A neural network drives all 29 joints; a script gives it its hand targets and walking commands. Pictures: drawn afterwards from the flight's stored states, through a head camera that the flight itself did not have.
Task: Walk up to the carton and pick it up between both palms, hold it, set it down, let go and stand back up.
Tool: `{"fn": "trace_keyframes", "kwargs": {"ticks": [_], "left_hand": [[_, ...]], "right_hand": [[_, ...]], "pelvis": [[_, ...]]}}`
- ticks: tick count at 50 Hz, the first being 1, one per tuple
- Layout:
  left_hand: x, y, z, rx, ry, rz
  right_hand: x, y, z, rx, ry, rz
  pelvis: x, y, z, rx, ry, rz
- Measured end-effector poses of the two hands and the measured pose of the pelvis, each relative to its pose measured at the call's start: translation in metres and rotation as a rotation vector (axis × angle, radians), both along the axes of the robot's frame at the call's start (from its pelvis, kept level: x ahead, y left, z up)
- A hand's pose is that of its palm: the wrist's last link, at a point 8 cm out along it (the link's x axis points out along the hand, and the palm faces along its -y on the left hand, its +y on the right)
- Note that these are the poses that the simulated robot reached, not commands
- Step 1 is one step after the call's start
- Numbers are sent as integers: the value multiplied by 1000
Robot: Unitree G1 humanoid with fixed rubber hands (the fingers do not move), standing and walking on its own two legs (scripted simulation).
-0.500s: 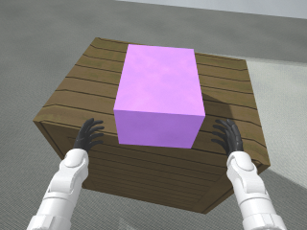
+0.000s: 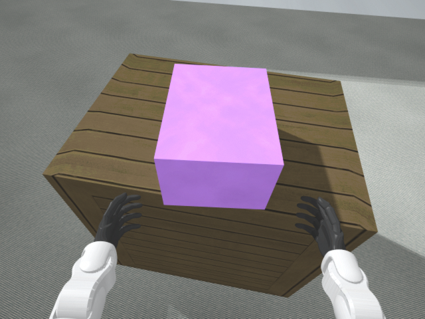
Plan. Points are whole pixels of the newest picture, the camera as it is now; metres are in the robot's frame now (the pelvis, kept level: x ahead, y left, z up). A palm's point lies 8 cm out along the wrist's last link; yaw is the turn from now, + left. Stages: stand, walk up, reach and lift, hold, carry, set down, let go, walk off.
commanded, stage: set down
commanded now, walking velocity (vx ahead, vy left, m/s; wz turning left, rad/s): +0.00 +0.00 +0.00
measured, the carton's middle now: (217, 133) +0.51 +0.00 +0.03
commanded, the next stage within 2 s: let go in 1.96 s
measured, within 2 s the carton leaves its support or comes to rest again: neither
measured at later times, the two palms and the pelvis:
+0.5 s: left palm (109, 266) +0.20 +0.19 -0.01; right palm (321, 267) +0.21 -0.19 -0.01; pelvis +0.00 +0.00 +0.00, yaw +0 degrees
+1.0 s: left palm (104, 280) +0.19 +0.20 -0.03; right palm (326, 288) +0.18 -0.20 -0.03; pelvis -0.01 +0.00 +0.00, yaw -2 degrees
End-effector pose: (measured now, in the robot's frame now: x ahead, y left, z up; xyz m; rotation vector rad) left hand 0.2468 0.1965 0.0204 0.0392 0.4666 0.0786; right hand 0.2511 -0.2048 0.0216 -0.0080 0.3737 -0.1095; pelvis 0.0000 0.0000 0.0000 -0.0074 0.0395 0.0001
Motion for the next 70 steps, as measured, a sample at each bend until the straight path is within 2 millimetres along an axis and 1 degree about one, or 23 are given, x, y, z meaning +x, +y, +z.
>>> {"fn": "trace_keyframes", "kwargs": {"ticks": [7, 10, 18, 21, 24, 29, 32, 33, 34, 35, 36, 38, 39, 41, 50, 57, 62, 66, 70], "left_hand": [[-19, 0, -10, 4, 70, 19], [-25, -3, -13, -12, 86, 30], [-33, -8, -20, -9, 121, 25], [-37, -7, -25, 19, 149, 18], [-42, -5, -27, 1, 175, 34], [-49, -1, -36, 27, 233, 34], [-53, 0, -36, 24, 239, 36], [-53, -1, -34, 7, 232, 41], [-54, -1, -38, 45, 247, 21], [-56, 0, -45, 36, 290, 21], [-57, -1, -44, 2, 293, 34], [-58, 1, -53, 35, 335, 23], [-59, 0, -51, 3, 328, 39], [-59, 1, -56, 36, 342, 27], [-62, 6, -47, 38, 358, 19], [-67, 8, -52, 44, 403, 18], [-78, 8, -64, 53, 466, 12], [-88, 9, -77, 64, 533, 15], [-92, 9, -87, 75, 578, 17]], "right_hand": [[-14, 3, -12, -11, 66, 11], [-17, 3, -12, -17, 76, 14], [-23, 9, -16, -22, 109, 23], [-28, 11, -22, -40, 140, 28], [-34, 14, -26, -31, 173, 25], [-44, 13, -35, -53, 232, 28], [-49, 12, -36, -53, 241, 23], [-50, 11, -33, -49, 238, 21], [-51, 10, -37, -74, 247, 28], [-53, 9, -44, -67, 288, 22], [-54, 9, -43, -44, 295, 15], [-58, 8, -52, -55, 330, 17], [-59, 8, -50, -34, 331, 12], [-60, 7, -54, -50, 345, 15], [-67, 3, -49, -45, 350, -4], [-73, 4, -54, -38, 391, 1], [-85, 2, -66, -33, 443, -9], [-98, -2, -80, -31, 508, -16], [-105, -6, -91, -38, 559, -15]], "pelvis": [[3, -2, 0, 0, -29, 1], [3, -2, 0, 0, -33, 2], [1, -3, 1, 2, -56, 0], [0, -4, 1, 2, -61, 0], [-1, -3, 1, 3, -67, -5], [-4, -2, 1, 3, -75, -4], [-6, -1, 1, 4, -75, -7], [-7, -1, 1, 5, -69, -10], [-8, 0, 1, 4, -76, -6], [-9, 0, 1, 4, -84, -8], [-9, 0, 0, 5, -77, -14], [-11, 1, 0, 5, -85, -10], [-12, 1, 0, 5, -74, -16], [-13, 2, -1, 5, -71, -13], [-12, 4, 0, 5, -54, -27], [-9, 5, 0, 5, -54, -30], [-4, 5, 0, 5, -55, -33], [-1, 5, -1, 6, -51, -35], [3, 4, -2, 7, -39, -35]]}}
